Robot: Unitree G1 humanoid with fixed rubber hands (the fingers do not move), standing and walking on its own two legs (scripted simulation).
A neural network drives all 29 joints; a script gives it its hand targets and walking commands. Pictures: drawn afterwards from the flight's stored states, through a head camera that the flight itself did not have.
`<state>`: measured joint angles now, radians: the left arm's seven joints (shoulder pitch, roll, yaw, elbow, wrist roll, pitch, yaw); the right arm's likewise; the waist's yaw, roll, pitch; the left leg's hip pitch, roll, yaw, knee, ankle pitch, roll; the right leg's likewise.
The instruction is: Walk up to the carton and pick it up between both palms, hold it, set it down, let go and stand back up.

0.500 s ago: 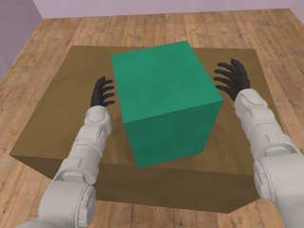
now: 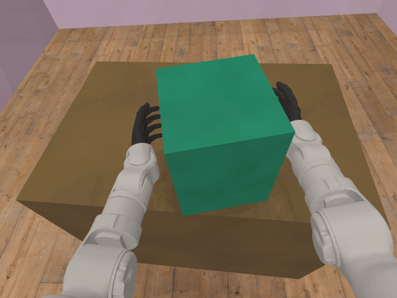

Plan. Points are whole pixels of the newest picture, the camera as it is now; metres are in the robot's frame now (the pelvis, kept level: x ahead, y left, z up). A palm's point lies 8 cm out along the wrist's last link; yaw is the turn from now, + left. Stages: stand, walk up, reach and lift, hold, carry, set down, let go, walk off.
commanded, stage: reach and lift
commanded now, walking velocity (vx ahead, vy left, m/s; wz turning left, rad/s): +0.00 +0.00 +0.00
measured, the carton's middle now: (216, 140) +0.43 +0.03 +0.06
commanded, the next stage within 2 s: none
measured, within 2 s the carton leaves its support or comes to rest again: leaves its support in 1.30 s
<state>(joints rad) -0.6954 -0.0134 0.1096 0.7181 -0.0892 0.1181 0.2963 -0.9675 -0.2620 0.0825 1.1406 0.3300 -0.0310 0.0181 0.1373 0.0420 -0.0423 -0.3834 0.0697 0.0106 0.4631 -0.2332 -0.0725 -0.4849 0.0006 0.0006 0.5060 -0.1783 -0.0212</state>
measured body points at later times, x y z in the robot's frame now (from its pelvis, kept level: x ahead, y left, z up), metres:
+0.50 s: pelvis +0.00 +0.00 +0.00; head +0.07 -0.03 +0.44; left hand +0.42 +0.16 +0.09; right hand +0.48 -0.13 +0.08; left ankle -0.01 +0.17 -0.73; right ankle +0.04 -0.11 -0.73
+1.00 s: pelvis +0.00 +0.00 +0.00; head +0.06 -0.03 +0.44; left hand +0.42 +0.16 +0.09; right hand +0.48 -0.13 +0.08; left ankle -0.01 +0.17 -0.73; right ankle +0.04 -0.11 -0.73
